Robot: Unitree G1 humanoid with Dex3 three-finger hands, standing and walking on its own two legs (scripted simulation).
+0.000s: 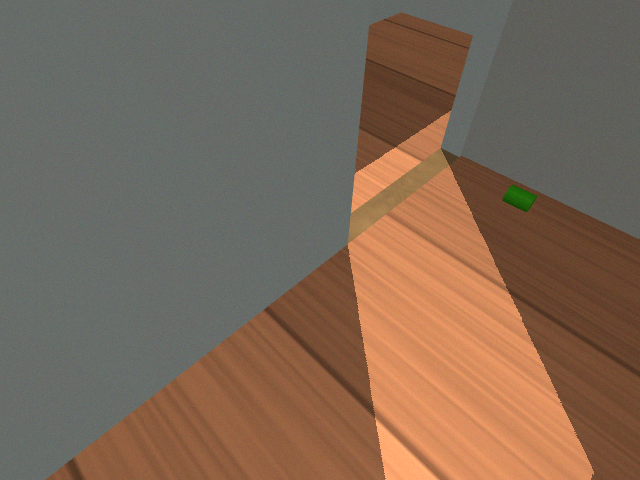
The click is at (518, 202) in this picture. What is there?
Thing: lying can
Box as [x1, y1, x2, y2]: [502, 185, 536, 211]
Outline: 511,185 502,200 527,211 535,199 536,195 514,185
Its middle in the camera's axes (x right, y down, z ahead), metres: +0.94 -0.20 +1.81
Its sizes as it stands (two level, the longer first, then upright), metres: 0.118 0.086 0.086
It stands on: the floor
